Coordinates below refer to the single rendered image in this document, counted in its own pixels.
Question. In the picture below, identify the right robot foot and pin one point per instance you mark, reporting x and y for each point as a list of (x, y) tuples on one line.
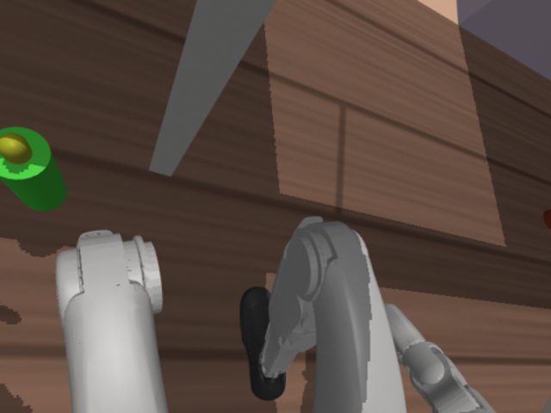
[(254, 321)]

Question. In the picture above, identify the right robot arm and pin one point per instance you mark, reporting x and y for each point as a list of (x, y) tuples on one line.
[(440, 383)]

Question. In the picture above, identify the right robot hand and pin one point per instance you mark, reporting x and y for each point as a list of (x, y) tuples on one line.
[(404, 332)]

